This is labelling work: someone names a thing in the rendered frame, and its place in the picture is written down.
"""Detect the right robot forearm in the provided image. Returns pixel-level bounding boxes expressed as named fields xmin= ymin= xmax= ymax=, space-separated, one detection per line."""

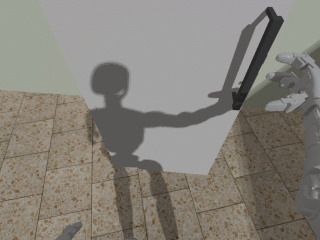
xmin=301 ymin=98 xmax=320 ymax=177

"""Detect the robot right hand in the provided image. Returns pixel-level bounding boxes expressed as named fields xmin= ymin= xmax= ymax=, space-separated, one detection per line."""
xmin=264 ymin=52 xmax=320 ymax=113

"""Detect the right robot upper arm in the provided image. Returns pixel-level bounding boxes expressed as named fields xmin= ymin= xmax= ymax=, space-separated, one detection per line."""
xmin=295 ymin=173 xmax=320 ymax=240

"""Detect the robot left hand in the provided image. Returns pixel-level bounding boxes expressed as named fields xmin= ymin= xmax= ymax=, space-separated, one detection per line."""
xmin=55 ymin=221 xmax=83 ymax=240

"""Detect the handle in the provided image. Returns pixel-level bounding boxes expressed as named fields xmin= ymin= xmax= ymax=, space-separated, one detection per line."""
xmin=232 ymin=7 xmax=284 ymax=111

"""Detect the fridge door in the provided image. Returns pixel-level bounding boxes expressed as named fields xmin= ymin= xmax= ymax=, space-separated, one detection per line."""
xmin=38 ymin=0 xmax=296 ymax=175

